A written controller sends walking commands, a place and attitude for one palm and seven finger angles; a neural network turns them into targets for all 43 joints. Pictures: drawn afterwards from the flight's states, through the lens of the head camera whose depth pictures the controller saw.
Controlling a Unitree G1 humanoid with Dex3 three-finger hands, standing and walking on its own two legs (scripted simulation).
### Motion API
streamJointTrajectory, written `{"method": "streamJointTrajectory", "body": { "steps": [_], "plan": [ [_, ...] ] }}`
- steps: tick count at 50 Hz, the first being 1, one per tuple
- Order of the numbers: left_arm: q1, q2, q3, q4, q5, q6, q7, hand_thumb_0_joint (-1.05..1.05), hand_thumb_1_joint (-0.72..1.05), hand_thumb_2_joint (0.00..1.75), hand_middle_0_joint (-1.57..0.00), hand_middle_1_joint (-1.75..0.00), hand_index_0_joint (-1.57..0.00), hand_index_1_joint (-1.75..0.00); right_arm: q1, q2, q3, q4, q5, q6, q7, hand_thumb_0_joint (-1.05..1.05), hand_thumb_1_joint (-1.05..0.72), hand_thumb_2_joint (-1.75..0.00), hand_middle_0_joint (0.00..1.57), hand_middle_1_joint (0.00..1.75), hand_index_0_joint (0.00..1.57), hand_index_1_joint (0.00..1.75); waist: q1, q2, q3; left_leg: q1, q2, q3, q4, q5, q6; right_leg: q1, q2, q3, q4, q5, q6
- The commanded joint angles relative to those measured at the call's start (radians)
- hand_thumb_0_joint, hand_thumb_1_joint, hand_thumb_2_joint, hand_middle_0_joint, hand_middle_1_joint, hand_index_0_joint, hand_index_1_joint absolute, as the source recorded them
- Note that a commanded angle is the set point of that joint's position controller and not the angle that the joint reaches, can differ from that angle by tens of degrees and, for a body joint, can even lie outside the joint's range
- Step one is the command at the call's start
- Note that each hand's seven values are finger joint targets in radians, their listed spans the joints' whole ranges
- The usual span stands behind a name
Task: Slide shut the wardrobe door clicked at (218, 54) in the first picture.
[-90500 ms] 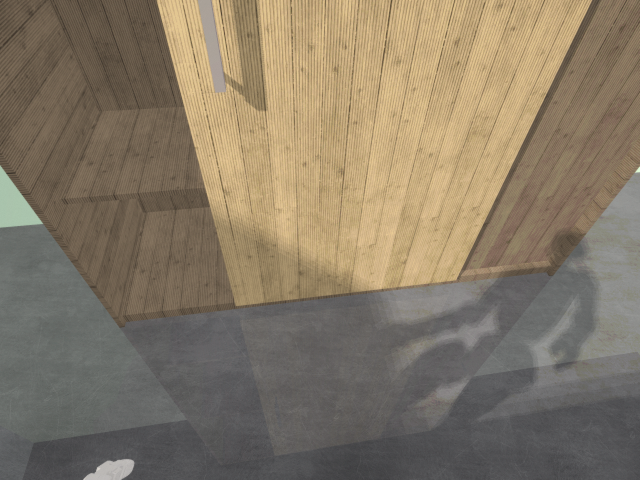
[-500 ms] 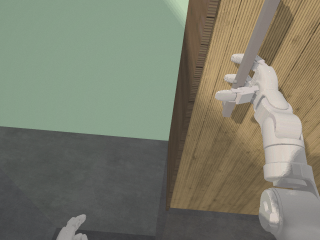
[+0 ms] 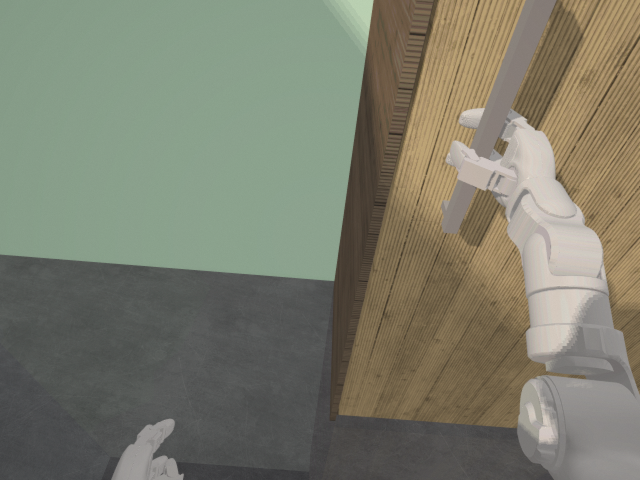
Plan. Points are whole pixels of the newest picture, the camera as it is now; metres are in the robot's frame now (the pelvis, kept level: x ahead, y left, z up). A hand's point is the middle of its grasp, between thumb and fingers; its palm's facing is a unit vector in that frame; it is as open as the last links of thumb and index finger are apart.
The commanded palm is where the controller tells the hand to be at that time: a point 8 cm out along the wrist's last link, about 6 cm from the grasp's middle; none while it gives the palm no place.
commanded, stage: grip the handle and tug to test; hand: right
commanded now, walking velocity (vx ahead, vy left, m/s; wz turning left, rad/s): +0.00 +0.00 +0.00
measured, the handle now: (485, 119) +0.48 -0.15 +0.27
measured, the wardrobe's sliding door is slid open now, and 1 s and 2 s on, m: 0.00 0.00 0.00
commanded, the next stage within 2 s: tug the door sideways, standing still in 0.78 s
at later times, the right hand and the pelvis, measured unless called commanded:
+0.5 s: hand (468, 162) +0.42 -0.13 +0.24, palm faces +0.02 +1.00 +0.00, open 5.5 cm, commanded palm +0.39 -0.18 +0.24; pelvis +0.00 +0.00 +0.00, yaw +0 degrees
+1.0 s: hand (468, 164) +0.42 -0.13 +0.24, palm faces +0.02 +1.00 +0.01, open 5.7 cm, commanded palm +0.40 -0.17 +0.24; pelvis +0.03 +0.00 +0.00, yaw +1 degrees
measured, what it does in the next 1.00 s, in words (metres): stands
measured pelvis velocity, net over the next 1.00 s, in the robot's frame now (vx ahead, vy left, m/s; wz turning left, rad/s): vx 0.03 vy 0.00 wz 0.02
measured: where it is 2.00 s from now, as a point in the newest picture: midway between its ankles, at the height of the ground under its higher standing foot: outside the picture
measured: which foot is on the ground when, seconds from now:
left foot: down 0.00-1.00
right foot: down 0.00-1.00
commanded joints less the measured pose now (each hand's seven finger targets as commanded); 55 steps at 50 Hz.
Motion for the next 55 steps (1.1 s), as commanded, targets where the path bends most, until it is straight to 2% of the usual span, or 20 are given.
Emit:
{"method": "streamJointTrajectory", "body": {
  "steps": [1, 5, 9, 11, 18, 22, 23, 25, 26, 30, 35, 36, 40, 41, 44, 47, 48, 50, 52, 55],
  "plan": [
    [-0.109, 0.123, 0.038, -0.143, 0.000, -0.048, 0.014, 0.00, 0.90, 0.90, -0.20, -0.30, -0.20, -0.30, -0.500, -0.185, -0.048, -0.222, 0.018, -0.074, 0.014, 0.00, -0.90, -0.90, 0.45, 1.40, 0.45, 1.40, -0.004, 0.095, -0.279, 0.043, -0.017, -0.039, -0.029, 0.325, 0.002, 0.130, 0.028, 0.035, -0.011, 0.268, -0.039],
    [-0.110, 0.126, 0.038, -0.146, 0.001, -0.041, 0.012, 0.00, 0.90, 0.90, -0.20, -0.30, -0.20, -0.30, -0.466, -0.224, -0.082, -0.234, 0.017, -0.075, 0.018, 0.00, -0.90, -0.90, 0.45, 1.40, 0.45, 1.40, -0.019, 0.078, -0.286, 0.063, -0.014, -0.042, -0.025, 0.344, 0.004, 0.122, 0.029, 0.029, -0.008, 0.281, -0.037],
    [-0.114, 0.119, 0.038, -0.152, -0.003, -0.040, 0.012, 0.00, 0.90, 0.90, -0.20, -0.30, -0.20, -0.30, -0.488, -0.176, -0.042, -0.247, 0.014, -0.069, 0.017, 0.00, -0.90, -0.90, 0.45, 1.40, 0.45, 1.40, -0.006, 0.057, -0.271, 0.038, -0.018, -0.037, -0.025, 0.337, 0.004, 0.135, 0.029, 0.031, -0.006, 0.281, -0.036],
    [-0.111, 0.124, 0.037, -0.148, -0.002, -0.036, 0.014, 0.00, 0.90, 0.90, -0.20, -0.30, -0.20, -0.30, -0.485, -0.202, -0.059, -0.231, 0.013, -0.062, 0.011, 0.00, -0.90, -0.90, 0.45, 1.40, 0.45, 1.40, -0.004, 0.079, -0.262, 0.040, -0.015, -0.039, -0.031, 0.322, 0.000, 0.121, 0.027, 0.030, -0.011, 0.266, -0.037],
    [-0.107, 0.124, 0.038, -0.144, 0.000, -0.035, 0.016, 0.00, 0.90, 0.90, -0.20, -0.30, -0.20, -0.30, -0.511, -0.200, -0.056, -0.220, 0.011, -0.060, 0.010, 0.00, -0.90, -0.90, 0.45, 1.40, 0.45, 1.40, 0.000, 0.076, -0.268, 0.037, -0.014, -0.039, -0.030, 0.317, 0.002, 0.123, 0.029, 0.032, -0.010, 0.260, -0.037],
    [-0.122, 0.117, 0.038, -0.161, -0.001, -0.038, 0.009, 0.00, 0.90, 0.90, -0.20, -0.30, -0.20, -0.30, -0.462, -0.170, -0.044, -0.281, 0.014, -0.067, 0.011, 0.00, -0.90, -0.90, 0.45, 1.40, 0.45, 1.40, -0.017, 0.049, -0.300, 0.061, -0.017, -0.037, -0.019, 0.351, 0.007, 0.144, 0.030, 0.033, -0.007, 0.300, -0.036],
    [-0.123, 0.118, 0.039, -0.166, -0.003, -0.037, 0.009, 0.00, 0.90, 0.90, -0.20, -0.30, -0.20, -0.30, -0.436, -0.185, -0.059, -0.294, 0.015, -0.065, 0.010, 0.00, -0.90, -0.90, 0.45, 1.40, 0.45, 1.40, -0.023, 0.060, -0.309, 0.069, -0.019, -0.036, -0.018, 0.350, 0.007, 0.146, 0.028, 0.032, -0.010, 0.302, -0.035],
    [-0.129, 0.118, 0.038, -0.171, -0.003, -0.035, 0.005, 0.00, 0.90, 0.90, -0.20, -0.30, -0.20, -0.30, -0.413, -0.163, -0.041, -0.320, 0.018, -0.065, 0.016, 0.00, -0.90, -0.90, 0.45, 1.40, 0.45, 1.40, -0.025, 0.079, -0.302, 0.076, -0.019, -0.034, -0.018, 0.359, 0.007, 0.143, 0.027, 0.031, -0.010, 0.308, -0.036],
    [-0.136, 0.117, 0.038, -0.178, -0.005, -0.034, 0.005, 0.00, 0.90, 0.90, -0.20, -0.30, -0.20, -0.30, -0.393, -0.166, -0.045, -0.343, 0.019, -0.063, 0.018, 0.00, -0.90, -0.90, 0.45, 1.40, 0.45, 1.40, -0.028, 0.063, -0.304, 0.079, -0.020, -0.034, -0.014, 0.372, 0.007, 0.149, 0.026, 0.030, -0.011, 0.319, -0.037],
    [-0.146, 0.123, 0.038, -0.184, -0.003, -0.025, 0.005, 0.00, 0.90, 0.90, -0.20, -0.30, -0.20, -0.30, -0.317, -0.192, -0.078, -0.367, 0.024, -0.037, 0.023, 0.00, -0.90, -0.90, 0.45, 1.40, 0.45, 1.40, -0.041, 0.087, -0.295, 0.095, -0.020, -0.037, -0.013, 0.398, 0.002, 0.137, 0.027, 0.022, -0.009, 0.326, -0.040],
    [-0.168, 0.119, 0.037, -0.206, -0.005, -0.011, -0.002, 0.00, 0.90, 0.90, -0.20, -0.30, -0.20, -0.30, -0.200, -0.211, -0.114, -0.483, 0.030, -0.006, 0.027, 0.00, -0.90, -0.90, 0.45, 1.40, 0.45, 1.40, -0.062, 0.064, -0.329, 0.141, -0.019, -0.033, 0.010, 0.486, 0.004, 0.145, 0.025, 0.014, -0.001, 0.401, -0.036],
    [-0.172, 0.115, 0.034, -0.211, -0.006, -0.010, -0.004, 0.00, 0.90, 0.90, -0.20, -0.30, -0.20, -0.30, -0.186, -0.177, -0.091, -0.493, 0.035, 0.004, 0.029, 0.00, -0.90, -0.90, 0.45, 1.40, 0.45, 1.40, -0.056, 0.066, -0.313, 0.134, -0.019, -0.029, 0.012, 0.500, 0.002, 0.142, 0.026, 0.014, -0.002, 0.409, -0.038],
    [-0.179, 0.122, 0.036, -0.214, -0.004, 0.004, -0.008, 0.00, 0.90, 0.90, -0.20, -0.30, -0.20, -0.30, -0.127, -0.203, -0.121, -0.545, 0.038, 0.042, 0.028, 0.00, -0.90, -0.90, 0.45, 1.40, 0.45, 1.40, -0.065, 0.083, -0.312, 0.149, -0.018, -0.029, 0.025, 0.557, -0.002, 0.134, 0.026, 0.010, 0.008, 0.441, -0.037],
    [-0.179, 0.122, 0.037, -0.218, -0.004, 0.006, -0.008, 0.00, 0.90, 0.90, -0.20, -0.30, -0.20, -0.30, -0.118, -0.234, -0.153, -0.564, 0.038, 0.048, 0.025, 0.00, -0.90, -0.90, 0.45, 1.40, 0.45, 1.40, -0.068, 0.079, -0.323, 0.157, -0.017, -0.030, 0.031, 0.581, -0.002, 0.137, 0.025, 0.011, 0.010, 0.460, -0.038],
    [-0.189, 0.116, 0.036, -0.228, -0.006, 0.014, -0.012, 0.00, 0.90, 0.90, -0.20, -0.30, -0.20, -0.30, -0.085, -0.195, -0.124, -0.618, 0.039, 0.072, 0.030, 0.00, -0.90, -0.90, 0.45, 1.40, 0.45, 1.40, -0.068, 0.056, -0.333, 0.168, -0.016, -0.028, 0.045, 0.640, -0.004, 0.145, 0.028, 0.006, 0.020, 0.508, -0.034],
    [-0.183, 0.111, 0.041, -0.200, -0.008, 0.005, -0.010, 0.00, 0.90, 0.90, -0.20, -0.30, -0.20, -0.30, -0.248, -0.099, -0.018, -0.589, 0.033, 0.089, 0.011, 0.00, -0.90, -0.90, 0.45, 1.40, 0.45, 1.40, -0.025, 0.060, -0.297, 0.099, -0.023, -0.024, 0.034, 0.595, -0.005, 0.176, 0.026, 0.013, 0.036, 0.503, -0.034],
    [-0.172, 0.115, 0.043, -0.183, -0.004, 0.002, -0.007, 0.00, 0.90, 0.90, -0.20, -0.30, -0.20, -0.30, -0.323, -0.093, -0.003, -0.561, 0.025, 0.095, 0.002, 0.00, -0.90, -0.90, 0.45, 1.40, 0.45, 1.40, -0.009, 0.031, -0.289, 0.070, -0.025, -0.027, 0.027, 0.574, -0.003, 0.188, 0.027, 0.013, 0.041, 0.494, -0.034],
    [-0.161, 0.113, 0.046, -0.171, 0.000, -0.002, -0.005, 0.00, 0.90, 0.90, -0.20, -0.30, -0.20, -0.30, -0.341, -0.059, 0.023, -0.537, 0.015, 0.100, -0.010, 0.00, -0.90, -0.90, 0.45, 1.40, 0.45, 1.40, -0.005, 0.043, -0.293, 0.062, -0.026, -0.025, 0.028, 0.577, -0.001, 0.202, 0.028, 0.017, 0.048, 0.514, -0.033],
    [-0.166, 0.106, 0.045, -0.168, 0.000, -0.008, -0.006, 0.00, 0.90, 0.90, -0.20, -0.30, -0.20, -0.30, -0.384, -0.026, 0.051, -0.542, 0.009, 0.093, -0.018, 0.00, -0.90, -0.90, 0.45, 1.40, 0.45, 1.40, -0.004, 0.015, -0.323, 0.063, -0.023, -0.025, 0.037, 0.588, 0.002, 0.216, 0.033, 0.025, 0.053, 0.536, -0.031],
    [-0.164, 0.101, 0.047, -0.155, 0.005, -0.013, -0.008, 0.00, 0.90, 0.90, -0.20, -0.30, -0.20, -0.30, -0.426, 0.025, 0.096, -0.529, 0.006, 0.072, -0.020, 0.00, -0.90, -0.90, 0.45, 1.40, 0.45, 1.40, 0.007, 0.040, -0.336, 0.059, -0.022, -0.021, 0.041, 0.597, 0.002, 0.232, 0.033, 0.030, 0.060, 0.546, -0.030]
  ]
}}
